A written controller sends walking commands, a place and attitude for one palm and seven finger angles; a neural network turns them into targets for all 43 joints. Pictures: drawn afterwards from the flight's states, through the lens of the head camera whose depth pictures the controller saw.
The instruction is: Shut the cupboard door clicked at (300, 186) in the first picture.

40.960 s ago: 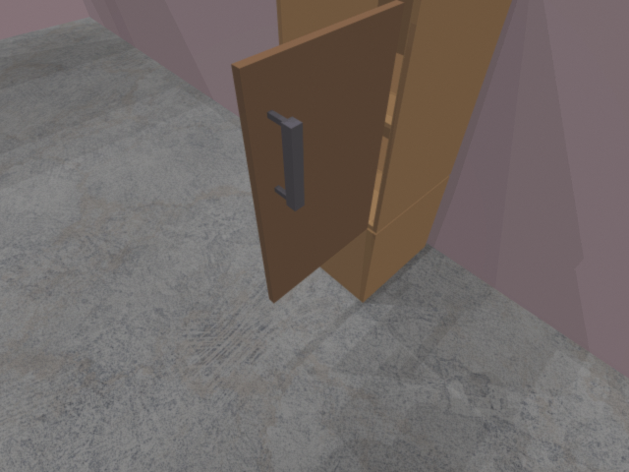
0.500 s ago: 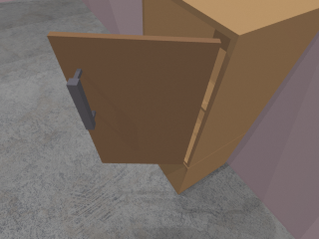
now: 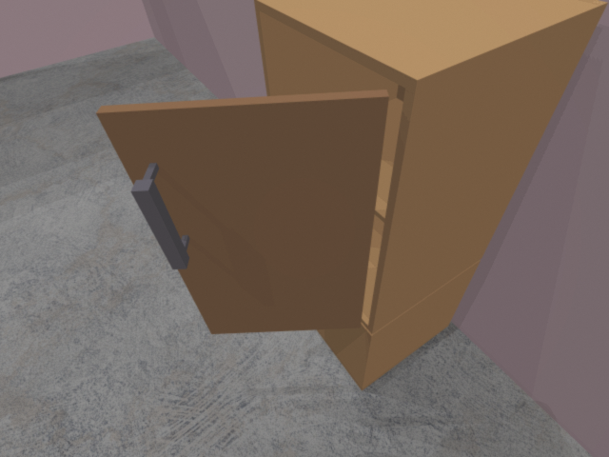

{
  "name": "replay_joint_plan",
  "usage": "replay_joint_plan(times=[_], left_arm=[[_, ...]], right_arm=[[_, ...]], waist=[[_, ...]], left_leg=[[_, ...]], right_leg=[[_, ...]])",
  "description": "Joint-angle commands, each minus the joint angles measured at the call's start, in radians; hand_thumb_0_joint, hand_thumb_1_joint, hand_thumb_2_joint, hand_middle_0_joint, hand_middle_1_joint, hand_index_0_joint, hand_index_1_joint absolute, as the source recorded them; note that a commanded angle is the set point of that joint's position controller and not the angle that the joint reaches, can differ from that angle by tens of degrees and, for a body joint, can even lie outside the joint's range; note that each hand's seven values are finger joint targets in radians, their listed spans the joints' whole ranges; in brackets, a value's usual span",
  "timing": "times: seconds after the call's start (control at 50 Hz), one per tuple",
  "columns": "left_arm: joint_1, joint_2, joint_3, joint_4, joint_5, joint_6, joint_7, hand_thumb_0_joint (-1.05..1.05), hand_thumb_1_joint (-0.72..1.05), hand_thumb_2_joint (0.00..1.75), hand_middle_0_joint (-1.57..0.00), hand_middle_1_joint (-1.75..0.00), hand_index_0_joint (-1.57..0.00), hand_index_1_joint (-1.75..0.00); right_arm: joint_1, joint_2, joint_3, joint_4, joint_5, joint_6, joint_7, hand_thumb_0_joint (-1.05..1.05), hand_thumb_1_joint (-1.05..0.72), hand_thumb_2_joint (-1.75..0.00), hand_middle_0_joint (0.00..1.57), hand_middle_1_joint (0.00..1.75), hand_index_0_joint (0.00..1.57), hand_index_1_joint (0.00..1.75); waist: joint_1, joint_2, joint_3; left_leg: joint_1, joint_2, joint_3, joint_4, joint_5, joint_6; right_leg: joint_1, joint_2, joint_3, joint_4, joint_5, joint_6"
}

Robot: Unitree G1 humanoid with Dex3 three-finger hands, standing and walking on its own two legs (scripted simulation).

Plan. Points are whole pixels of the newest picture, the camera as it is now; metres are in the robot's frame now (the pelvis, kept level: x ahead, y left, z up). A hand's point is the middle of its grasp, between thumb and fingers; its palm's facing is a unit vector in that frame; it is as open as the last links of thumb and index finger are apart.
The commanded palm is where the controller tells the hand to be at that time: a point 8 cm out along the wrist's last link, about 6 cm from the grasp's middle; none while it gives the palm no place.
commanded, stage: come to a stop and stand still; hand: left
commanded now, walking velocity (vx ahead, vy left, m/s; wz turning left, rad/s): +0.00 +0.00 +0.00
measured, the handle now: (167, 218) +0.42 +0.24 +0.09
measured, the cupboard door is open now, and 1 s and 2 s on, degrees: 58 58 58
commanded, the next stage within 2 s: look again from close up in 0.68 s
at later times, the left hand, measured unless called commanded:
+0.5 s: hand out of the picture +0.06 +0.15 -0.16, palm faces -0.01 -0.97 -0.23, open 7.3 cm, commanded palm none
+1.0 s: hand out of the picture +0.03 +0.15 -0.17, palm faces +0.03 -0.98 -0.21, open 7.4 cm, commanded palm none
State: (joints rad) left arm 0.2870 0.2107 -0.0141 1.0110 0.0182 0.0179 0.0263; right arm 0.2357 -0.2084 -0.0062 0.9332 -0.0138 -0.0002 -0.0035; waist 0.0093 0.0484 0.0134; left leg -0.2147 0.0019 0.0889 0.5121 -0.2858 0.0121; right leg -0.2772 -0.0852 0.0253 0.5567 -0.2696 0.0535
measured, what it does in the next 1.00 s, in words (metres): stands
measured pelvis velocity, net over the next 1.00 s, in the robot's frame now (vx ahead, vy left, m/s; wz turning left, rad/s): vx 0.03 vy -0.03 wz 0.02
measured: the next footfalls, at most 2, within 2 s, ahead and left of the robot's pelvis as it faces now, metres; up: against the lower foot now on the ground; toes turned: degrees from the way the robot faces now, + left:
none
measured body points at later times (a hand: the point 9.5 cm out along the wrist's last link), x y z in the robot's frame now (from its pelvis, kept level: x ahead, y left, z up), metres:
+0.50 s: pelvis +0.02 -0.03 +0.01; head +0.04 -0.04 +0.46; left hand +0.06 +0.20 -0.14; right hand +0.02 -0.26 -0.16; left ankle -0.01 +0.11 -0.73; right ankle +0.02 -0.16 -0.73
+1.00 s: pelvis +0.03 -0.03 +0.01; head +0.04 -0.04 +0.46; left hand +0.03 +0.20 -0.15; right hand +0.04 -0.26 -0.15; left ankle -0.01 +0.11 -0.73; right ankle +0.02 -0.16 -0.73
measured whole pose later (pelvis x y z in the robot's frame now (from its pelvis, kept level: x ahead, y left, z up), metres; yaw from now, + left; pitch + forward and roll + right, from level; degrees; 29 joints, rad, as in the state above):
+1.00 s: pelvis +0.03 -0.03 +0.01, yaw +1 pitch -1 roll +1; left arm 0.24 0.17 -0.01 1.12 0.01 -0.01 0.03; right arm 0.25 -0.16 0.01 1.12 -0.01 -0.02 -0.03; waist 0.01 -0.01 0.05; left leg -0.13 0.05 0.05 0.40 -0.26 -0.04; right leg -0.18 -0.03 -0.02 0.46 -0.26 0.01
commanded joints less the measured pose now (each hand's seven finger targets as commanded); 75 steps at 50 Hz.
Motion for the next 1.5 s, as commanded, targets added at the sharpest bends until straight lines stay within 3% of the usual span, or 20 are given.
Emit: replay_joint_plan(times=[0.0, 0.16, 0.54, 1.34, 1.36, 1.38, 1.4, 1.42, 1.44, 1.46, 1.48], left_arm=[[-0.017, 0.132, 0.026, -0.052, -0.003, -0.034, 0.002, 0.0, 0.9, 0.9, -0.2, -0.3, -0.2, -0.3], [-0.02, 0.132, 0.026, -0.009, -0.006, -0.041, 0.004, 0.0, 0.9, 0.9, -0.2, -0.3, -0.2, -0.3], [-0.035, 0.103, 0.033, 0.041, -0.006, -0.046, 0.007, 0.0, 0.9, 0.9, -0.2, -0.3, -0.2, -0.3], [0.007, 0.063, 0.036, 0.079, -0.005, -0.044, 0.007, 0.0, 0.9, 0.9, -0.2, -0.3, -0.2, -0.3], [0.095, 0.082, 0.033, 0.122, 0.003, -0.065, 0.047, 0.0, 0.9, 0.9, -0.2, -0.3, -0.2, -0.3], [-0.766, 0.657, 0.437, -1.516, -0.125, -0.361, 0.037, 0.0, 0.9, 0.9, -0.2, -0.3, -0.2, -0.3], [-0.052, 0.154, 0.077, -1.176, -0.136, -0.266, 0.055, 0.0, 0.9, 0.9, -0.22, -0.32, -0.22, -0.32], [0.157, -0.094, -0.03, -1.116, -0.196, -0.124, 0.068, 0.0, 0.9, 0.9, -0.24, -0.34, -0.24, -0.34], [0.068, -0.079, -0.025, -1.044, -0.168, -0.126, 0.078, 0.0, 0.9, 0.9, -0.25, -0.36, -0.25, -0.36], [-0.001, -0.048, 0.025, -1.028, -0.17, -0.173, 0.072, 0.0, 0.9, 0.9, -0.27, -0.38, -0.27, -0.38], [0.044, -0.026, 0.069, -0.96, -0.17, -0.235, 0.048, 0.0, 0.9, 0.9, -0.29, -0.4, -0.29, -0.4]], right_arm=[[0.041, -0.103, -0.018, -0.026, -0.001, -0.023, -0.003, 0.0, -0.9, -0.9, 0.2, 0.3, 0.2, 0.3], [0.049, -0.086, -0.007, 0.049, -0.001, -0.027, -0.009, 0.0, -0.9, -0.9, 0.2, 0.3, 0.2, 0.3], [0.077, -0.051, -0.005, 0.141, 0.0, -0.026, -0.021, 0.0, -0.9, -0.9, 0.2, 0.3, 0.2, 0.3], [0.089, -0.028, -0.004, 0.178, 0.0, -0.03, -0.029, 0.0, -0.9, -0.9, 0.2, 0.3, 0.2, 0.3], [0.0, -0.081, -0.016, 0.112, 0.012, -0.037, -0.018, 0.0, -0.9, -0.9, 0.2, 0.3, 0.2, 0.3], [0.106, -0.26, -0.048, -0.156, 0.012, -0.243, -0.13, 0.0, -0.9, -0.9, 0.2, 0.3, 0.2, 0.3], [0.014, -0.143, -0.016, -0.175, 0.044, -0.298, -0.129, 0.0, -0.9, -0.9, 0.2, 0.3, 0.2, 0.3], [-0.042, -0.111, -0.011, -0.189, 0.051, -0.34, -0.105, 0.0, -0.9, -0.9, 0.2, 0.3, 0.2, 0.3], [-0.002, -0.126, -0.024, -0.17, 0.058, -0.37, -0.08, 0.0, -0.9, -0.9, 0.2, 0.3, 0.2, 0.3], [-0.005, -0.146, -0.051, -0.202, 0.043, -0.378, -0.067, 0.0, -0.9, -0.9, 0.2, 0.3, 0.2, 0.3], [-0.011, -0.156, -0.065, -0.235, 0.027, -0.385, -0.059, 0.0, -0.9, -0.9, 0.2, 0.3, 0.2, 0.3]], waist=[[-0.015, -0.09, 0.018], [-0.007, -0.075, -0.001], [-0.007, -0.053, 0.014], [0.001, -0.039, 0.051], [0.024, -0.065, 0.028], [-0.119, -0.019, -0.401], [-0.017, 0.329, -0.51], [0.0, 0.273, -0.374], [-0.058, 0.077, -0.124], [-0.084, -0.038, 0.017], [-0.075, -0.167, 0.041]], left_leg=[[0.005, 0.081, -0.097, -0.142, 0.07, 0.018], [0.035, 0.087, -0.08, -0.141, 0.152, 0.006], [0.054, 0.099, -0.063, -0.145, 0.2, -0.013], [0.057, 0.101, -0.078, -0.181, 0.206, -0.009], [-0.015, 0.122, -0.044, 0.052, 0.278, -0.033], [0.337, 0.076, -0.026, 0.011, 0.428, 0.017], [0.302, 0.02, -0.025, -0.012, 0.606, 0.016], [0.208, 0.053, -0.049, -0.02, 0.677, -0.013], [0.059, 0.043, -0.082, 0.006, 0.494, -0.012], [-0.063, 0.022, -0.102, 0.029, 0.294, -0.014], [-0.16, 0.006, -0.103, 0.068, 0.16, -0.009]], right_leg=[[-0.011, -0.021, 0.047, -0.125, 0.041, -0.07], [0.045, -0.034, 0.038, -0.127, 0.164, -0.075], [0.092, -0.029, 0.023, -0.152, 0.259, -0.084], [0.099, -0.019, 0.002, -0.183, 0.201, -0.077], [0.116, -0.085, 0.056, -0.159, 0.609, -0.063], [0.153, 0.024, -0.006, -0.02, 0.562, -0.062], [0.109, 0.082, -0.089, 0.055, 0.369, -0.074], [0.078, 0.08, -0.13, 0.013, 0.203, -0.06], [-0.024, 0.074, -0.14, -0.003, 0.199, -0.048], [-0.115, 0.072, -0.154, -0.012, 0.164, -0.044], [-0.192, 0.071, -0.16, 0.011, 0.086, -0.042]])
